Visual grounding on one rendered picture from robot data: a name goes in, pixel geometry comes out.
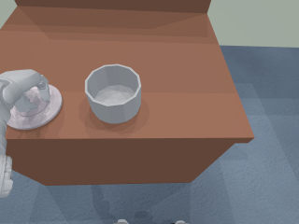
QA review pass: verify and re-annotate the lid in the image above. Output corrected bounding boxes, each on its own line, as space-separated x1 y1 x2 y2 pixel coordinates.
7 84 63 130

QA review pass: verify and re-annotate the pot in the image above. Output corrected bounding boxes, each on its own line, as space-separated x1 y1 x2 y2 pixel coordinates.
85 63 141 124

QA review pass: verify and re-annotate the table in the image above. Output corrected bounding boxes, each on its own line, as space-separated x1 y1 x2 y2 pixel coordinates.
0 0 255 186

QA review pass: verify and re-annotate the knob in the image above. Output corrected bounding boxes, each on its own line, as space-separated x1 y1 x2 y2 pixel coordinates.
24 90 40 105

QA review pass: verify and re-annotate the left robot hand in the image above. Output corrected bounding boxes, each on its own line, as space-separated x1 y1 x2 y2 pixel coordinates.
0 69 50 112

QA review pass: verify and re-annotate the robot left forearm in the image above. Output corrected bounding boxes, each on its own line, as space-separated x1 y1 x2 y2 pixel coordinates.
0 77 22 155

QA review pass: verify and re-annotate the left robot upper arm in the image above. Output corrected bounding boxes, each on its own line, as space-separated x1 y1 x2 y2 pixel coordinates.
0 154 13 198

